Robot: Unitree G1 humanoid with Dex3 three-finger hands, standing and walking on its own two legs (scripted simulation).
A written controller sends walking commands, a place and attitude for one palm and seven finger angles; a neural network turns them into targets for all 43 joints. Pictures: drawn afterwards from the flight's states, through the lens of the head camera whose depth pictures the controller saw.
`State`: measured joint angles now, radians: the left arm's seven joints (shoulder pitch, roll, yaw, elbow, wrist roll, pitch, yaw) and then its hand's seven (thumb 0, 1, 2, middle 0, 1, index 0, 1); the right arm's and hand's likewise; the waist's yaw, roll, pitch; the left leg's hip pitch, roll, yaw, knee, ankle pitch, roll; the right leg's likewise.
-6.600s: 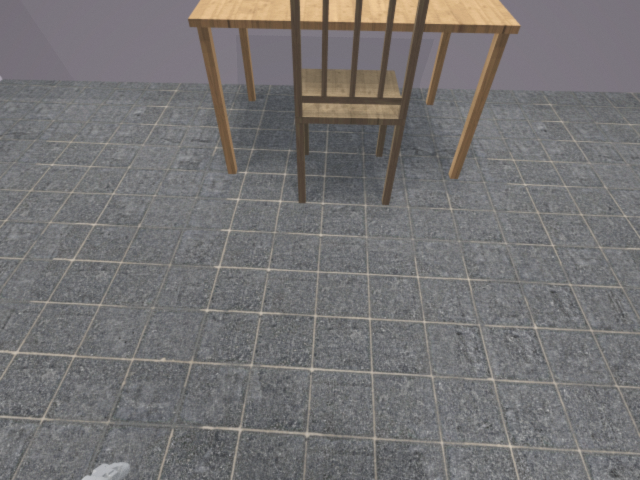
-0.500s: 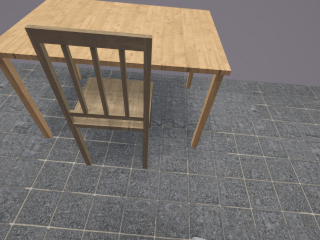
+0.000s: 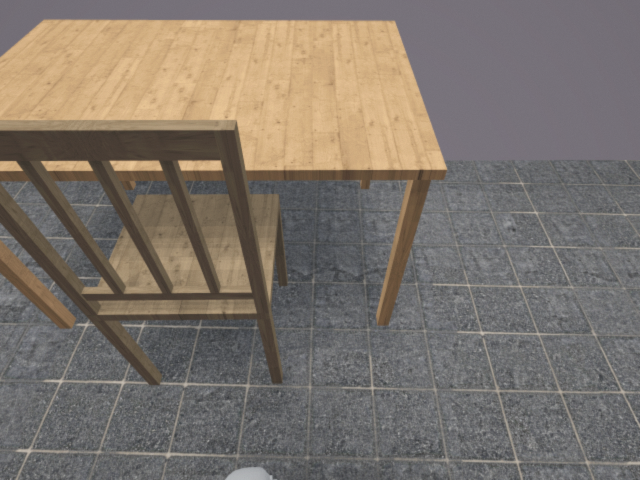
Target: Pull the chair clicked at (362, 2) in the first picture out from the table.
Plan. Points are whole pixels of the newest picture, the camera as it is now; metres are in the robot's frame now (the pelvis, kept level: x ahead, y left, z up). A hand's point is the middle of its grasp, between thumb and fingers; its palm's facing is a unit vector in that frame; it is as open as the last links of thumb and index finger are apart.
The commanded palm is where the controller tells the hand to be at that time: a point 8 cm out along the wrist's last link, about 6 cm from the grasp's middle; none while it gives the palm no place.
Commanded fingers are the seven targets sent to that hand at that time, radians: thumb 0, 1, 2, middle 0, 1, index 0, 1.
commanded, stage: take the last steps up to it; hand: left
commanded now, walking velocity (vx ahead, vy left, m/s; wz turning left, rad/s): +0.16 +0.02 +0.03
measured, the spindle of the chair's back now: (139, 235) +0.52 +0.35 -0.06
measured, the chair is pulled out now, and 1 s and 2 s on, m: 0.00 0.00 0.00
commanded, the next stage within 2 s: come to a stop and stand still in 0.04 s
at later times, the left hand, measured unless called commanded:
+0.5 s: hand out of the picture +0.12 +0.21 -0.18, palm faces +0.03 -0.98 -0.20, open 7.4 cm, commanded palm none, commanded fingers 0.00 0.90 0.90 -0.20 -0.30 -0.20 -0.30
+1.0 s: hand out of the picture +0.11 +0.16 -0.15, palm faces +0.05 -0.96 -0.28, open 7.3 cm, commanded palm none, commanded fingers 0.00 0.90 0.90 -0.20 -0.30 -0.20 -0.30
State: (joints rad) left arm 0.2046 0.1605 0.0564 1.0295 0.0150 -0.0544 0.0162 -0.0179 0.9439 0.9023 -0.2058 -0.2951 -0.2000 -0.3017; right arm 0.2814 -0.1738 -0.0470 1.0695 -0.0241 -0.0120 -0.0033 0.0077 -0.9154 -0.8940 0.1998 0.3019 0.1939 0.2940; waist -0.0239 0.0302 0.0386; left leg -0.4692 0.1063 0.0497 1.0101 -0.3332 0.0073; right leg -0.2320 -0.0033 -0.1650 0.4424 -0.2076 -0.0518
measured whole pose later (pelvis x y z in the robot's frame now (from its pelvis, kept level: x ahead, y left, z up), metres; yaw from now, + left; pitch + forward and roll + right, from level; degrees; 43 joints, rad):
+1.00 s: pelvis +0.07 -0.04 +0.01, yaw -2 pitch +0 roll +3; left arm 0.24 0.16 0.04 1.00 0.03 0.01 0.03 0.00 0.91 0.90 -0.21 -0.30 -0.20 -0.30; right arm 0.24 -0.23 -0.06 1.04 -0.02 0.07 0.00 0.01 -0.91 -0.89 0.20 0.30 0.19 0.29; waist 0.04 0.03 0.04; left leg -0.31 0.02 0.01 0.81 -0.42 -0.05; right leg -0.26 -0.07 -0.04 0.45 -0.20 -0.02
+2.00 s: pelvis +0.07 +0.00 +0.00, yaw -2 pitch -1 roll +1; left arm 0.23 0.16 0.00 1.09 0.01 -0.01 0.03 0.00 0.91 0.90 -0.20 -0.29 -0.20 -0.30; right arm 0.29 -0.17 0.02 1.09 -0.02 -0.02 -0.02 0.01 -0.91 -0.89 0.20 0.30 0.20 0.29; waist 0.00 0.03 0.04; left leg -0.12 0.02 0.04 0.45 -0.31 -0.02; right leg -0.23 -0.04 -0.02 0.51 -0.25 0.01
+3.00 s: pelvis +0.02 -0.01 -0.07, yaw -1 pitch +11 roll +1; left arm 0.32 0.13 0.11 0.16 -0.24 -0.60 -0.29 0.00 0.73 0.82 -0.18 -0.26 -0.18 -0.27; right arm 0.17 -0.30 -0.08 0.57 -0.01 -0.34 0.05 0.01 -0.92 -0.89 0.20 0.30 0.20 0.29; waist 0.00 -0.05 -0.15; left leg -0.73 0.02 0.03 1.02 -0.49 -0.02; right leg -0.82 -0.06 -0.02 1.04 -0.41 0.01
